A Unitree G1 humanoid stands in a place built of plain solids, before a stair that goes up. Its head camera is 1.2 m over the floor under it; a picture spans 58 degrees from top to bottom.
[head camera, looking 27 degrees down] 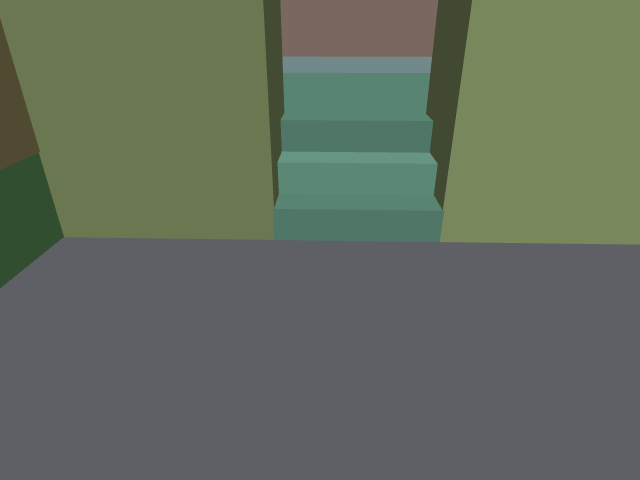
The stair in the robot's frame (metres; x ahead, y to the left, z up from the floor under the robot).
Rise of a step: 0.21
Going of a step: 0.25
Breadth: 1.00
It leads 2 degrees to the right of straight ahead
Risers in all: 3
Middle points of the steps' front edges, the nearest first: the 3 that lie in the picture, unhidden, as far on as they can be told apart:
2.34 -0.22 0.21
2.59 -0.23 0.41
2.85 -0.24 0.62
